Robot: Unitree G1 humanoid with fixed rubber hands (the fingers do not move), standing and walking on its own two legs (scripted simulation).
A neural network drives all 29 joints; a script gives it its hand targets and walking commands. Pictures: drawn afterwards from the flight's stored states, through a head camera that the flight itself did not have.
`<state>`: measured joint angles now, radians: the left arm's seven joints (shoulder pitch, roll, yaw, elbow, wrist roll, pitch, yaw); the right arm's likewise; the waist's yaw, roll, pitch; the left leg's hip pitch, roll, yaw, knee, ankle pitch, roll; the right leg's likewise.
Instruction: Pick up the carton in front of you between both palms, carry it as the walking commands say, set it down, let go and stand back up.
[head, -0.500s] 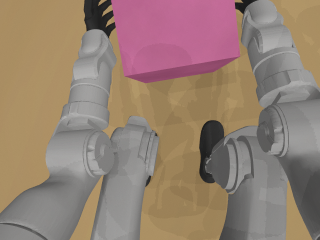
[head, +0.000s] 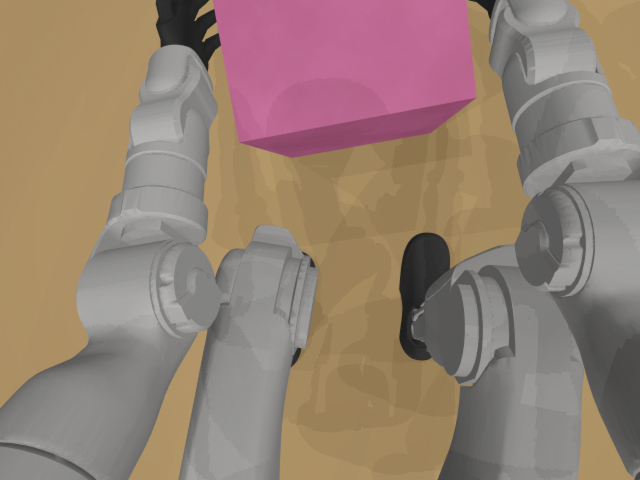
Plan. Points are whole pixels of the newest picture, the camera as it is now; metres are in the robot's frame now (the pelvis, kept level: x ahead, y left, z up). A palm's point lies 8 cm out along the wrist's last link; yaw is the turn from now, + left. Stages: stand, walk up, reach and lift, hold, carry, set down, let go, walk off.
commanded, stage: set down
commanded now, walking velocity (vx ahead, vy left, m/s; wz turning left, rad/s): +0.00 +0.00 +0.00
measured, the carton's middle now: (343, 49) +0.52 +0.01 -0.23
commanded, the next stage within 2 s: let go in 1.48 s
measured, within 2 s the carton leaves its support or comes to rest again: neither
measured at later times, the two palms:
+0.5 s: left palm (169, 62) +0.50 +0.19 -0.16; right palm out of the picture +0.55 -0.20 -0.17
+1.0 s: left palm out of the picture +0.50 +0.18 +0.01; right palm out of the picture +0.55 -0.20 +0.00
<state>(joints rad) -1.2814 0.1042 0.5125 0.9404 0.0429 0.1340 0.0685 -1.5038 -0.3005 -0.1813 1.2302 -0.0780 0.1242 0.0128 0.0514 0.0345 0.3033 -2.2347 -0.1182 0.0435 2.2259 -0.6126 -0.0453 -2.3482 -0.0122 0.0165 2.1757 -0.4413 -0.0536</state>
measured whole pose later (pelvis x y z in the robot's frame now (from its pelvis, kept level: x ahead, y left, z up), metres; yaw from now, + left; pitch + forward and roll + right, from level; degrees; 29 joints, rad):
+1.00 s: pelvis +0.02 +0.00 +0.12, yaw -2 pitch +45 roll +4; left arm -0.99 0.13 0.27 0.73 -0.14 0.13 0.15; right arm -1.22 -0.42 -0.12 1.01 0.06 0.14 0.01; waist 0.10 -0.02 0.00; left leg -2.02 -0.09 0.02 1.83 -0.59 -0.02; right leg -2.12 0.02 0.03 1.79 -0.44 -0.02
